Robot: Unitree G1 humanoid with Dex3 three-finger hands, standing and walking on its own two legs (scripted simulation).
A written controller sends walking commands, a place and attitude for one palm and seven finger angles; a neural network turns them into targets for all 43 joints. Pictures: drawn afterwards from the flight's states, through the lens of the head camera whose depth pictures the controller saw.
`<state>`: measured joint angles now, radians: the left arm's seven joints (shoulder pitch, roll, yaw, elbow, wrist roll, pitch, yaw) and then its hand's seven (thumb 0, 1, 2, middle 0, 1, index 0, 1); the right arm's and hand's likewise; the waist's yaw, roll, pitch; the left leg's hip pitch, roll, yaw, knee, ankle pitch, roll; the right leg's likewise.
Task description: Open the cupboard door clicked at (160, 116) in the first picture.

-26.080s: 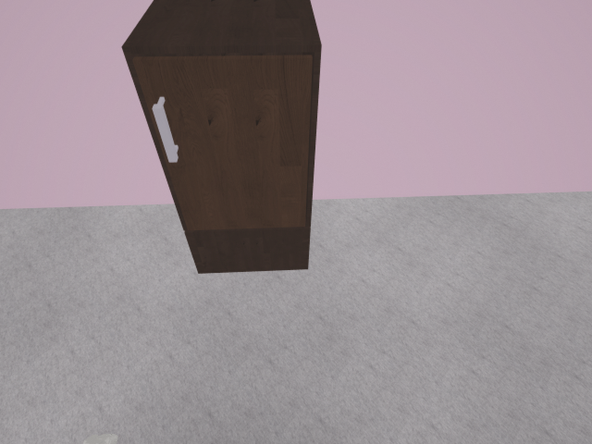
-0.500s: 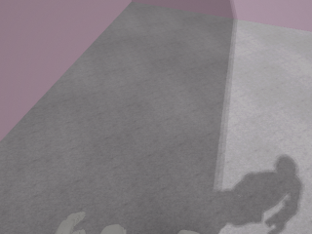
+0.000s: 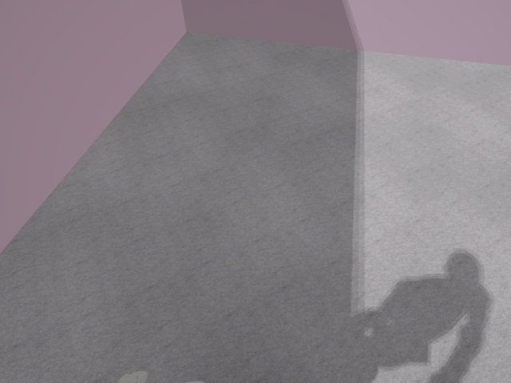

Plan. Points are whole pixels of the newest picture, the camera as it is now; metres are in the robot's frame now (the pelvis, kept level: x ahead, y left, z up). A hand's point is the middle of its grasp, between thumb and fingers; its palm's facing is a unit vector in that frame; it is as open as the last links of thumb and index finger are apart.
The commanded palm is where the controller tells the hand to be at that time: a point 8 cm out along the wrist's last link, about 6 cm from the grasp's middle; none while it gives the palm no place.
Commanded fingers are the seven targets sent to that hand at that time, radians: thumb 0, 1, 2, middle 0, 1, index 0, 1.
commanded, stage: walk to a spot facing it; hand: left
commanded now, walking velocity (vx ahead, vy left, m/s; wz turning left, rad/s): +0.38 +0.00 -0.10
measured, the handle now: out of the picture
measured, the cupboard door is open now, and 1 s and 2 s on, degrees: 48 48 48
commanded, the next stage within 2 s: turn to face it in 0.40 s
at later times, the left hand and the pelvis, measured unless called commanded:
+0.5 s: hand (194, 301) +0.29 +0.14 -0.15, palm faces +0.06 -0.98 -0.20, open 7.3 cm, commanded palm none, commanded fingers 0.00 0.90 0.90 -0.20 -0.30 -0.20 -0.30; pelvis +0.22 -0.05 +0.01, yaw +1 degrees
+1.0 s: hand (209, 258) +0.39 +0.12 -0.14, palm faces +0.28 -0.93 -0.25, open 7.4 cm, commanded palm none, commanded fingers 0.00 0.90 0.90 -0.20 -0.30 -0.20 -0.30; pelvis +0.35 -0.09 +0.01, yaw +16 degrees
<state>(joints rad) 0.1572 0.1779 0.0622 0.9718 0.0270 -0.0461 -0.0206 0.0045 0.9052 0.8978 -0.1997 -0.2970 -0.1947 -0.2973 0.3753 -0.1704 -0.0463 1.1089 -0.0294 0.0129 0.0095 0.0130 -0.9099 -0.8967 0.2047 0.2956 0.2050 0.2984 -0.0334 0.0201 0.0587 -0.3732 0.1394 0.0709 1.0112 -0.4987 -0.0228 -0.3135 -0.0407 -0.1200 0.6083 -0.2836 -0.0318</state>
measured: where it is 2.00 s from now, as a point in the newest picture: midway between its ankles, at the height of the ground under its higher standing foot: (291, 324)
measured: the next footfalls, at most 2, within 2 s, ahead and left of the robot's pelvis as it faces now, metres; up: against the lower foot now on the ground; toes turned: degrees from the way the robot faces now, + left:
left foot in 0.14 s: +0.16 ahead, +0.15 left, +0.00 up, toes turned +7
right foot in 0.38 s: +0.25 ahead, -0.16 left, +0.00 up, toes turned -9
